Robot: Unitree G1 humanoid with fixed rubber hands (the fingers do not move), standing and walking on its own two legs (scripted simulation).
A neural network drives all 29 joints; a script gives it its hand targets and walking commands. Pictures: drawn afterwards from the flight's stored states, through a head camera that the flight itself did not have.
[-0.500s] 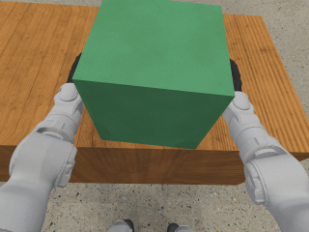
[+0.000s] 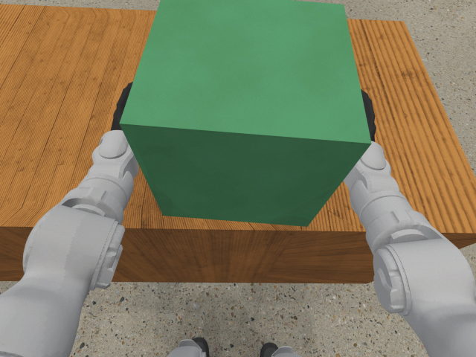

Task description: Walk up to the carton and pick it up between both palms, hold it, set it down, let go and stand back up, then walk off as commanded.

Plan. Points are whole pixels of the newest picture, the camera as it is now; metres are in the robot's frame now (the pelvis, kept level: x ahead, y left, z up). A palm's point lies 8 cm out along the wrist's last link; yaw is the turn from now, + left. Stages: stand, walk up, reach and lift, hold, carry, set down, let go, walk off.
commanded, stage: reach and lift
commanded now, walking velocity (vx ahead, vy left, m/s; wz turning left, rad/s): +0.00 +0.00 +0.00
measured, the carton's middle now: (243, 121) +0.52 +0.02 +0.03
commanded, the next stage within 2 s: none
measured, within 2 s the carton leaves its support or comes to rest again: leaves its support in 0.84 s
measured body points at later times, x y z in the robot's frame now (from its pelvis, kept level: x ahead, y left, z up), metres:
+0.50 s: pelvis +0.01 +0.01 +0.00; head +0.13 +0.02 +0.44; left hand +0.48 +0.21 +0.05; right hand +0.48 -0.18 +0.06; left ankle +0.03 +0.11 -0.71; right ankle +0.02 -0.14 -0.71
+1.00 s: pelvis +0.00 +0.01 +0.01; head +0.11 +0.02 +0.44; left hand +0.47 +0.21 +0.07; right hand +0.46 -0.17 +0.07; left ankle +0.03 +0.11 -0.71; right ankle +0.02 -0.14 -0.71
